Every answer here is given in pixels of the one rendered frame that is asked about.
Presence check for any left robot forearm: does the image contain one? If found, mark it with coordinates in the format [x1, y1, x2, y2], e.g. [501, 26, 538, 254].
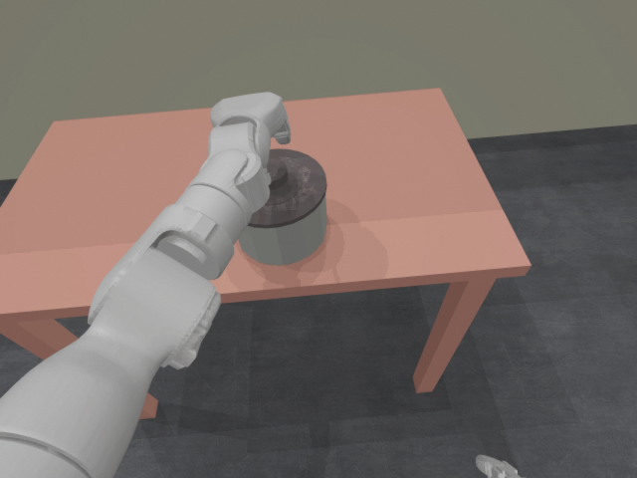
[88, 112, 271, 325]

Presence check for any lid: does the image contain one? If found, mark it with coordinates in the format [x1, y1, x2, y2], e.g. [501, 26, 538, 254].
[248, 148, 326, 228]

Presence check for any knob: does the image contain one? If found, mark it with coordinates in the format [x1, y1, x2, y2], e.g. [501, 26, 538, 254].
[267, 158, 288, 190]

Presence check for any pot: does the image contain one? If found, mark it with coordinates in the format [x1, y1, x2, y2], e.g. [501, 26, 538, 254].
[238, 196, 327, 266]

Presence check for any left robot hand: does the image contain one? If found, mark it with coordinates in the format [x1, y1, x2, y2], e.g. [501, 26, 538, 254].
[210, 92, 291, 185]

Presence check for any table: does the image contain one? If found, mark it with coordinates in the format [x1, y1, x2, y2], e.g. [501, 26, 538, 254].
[0, 88, 531, 419]

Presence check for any right robot hand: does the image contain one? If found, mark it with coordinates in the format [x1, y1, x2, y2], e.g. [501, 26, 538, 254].
[476, 455, 523, 478]

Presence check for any robot left upper arm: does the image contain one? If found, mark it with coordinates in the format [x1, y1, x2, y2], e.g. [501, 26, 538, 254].
[0, 246, 221, 478]

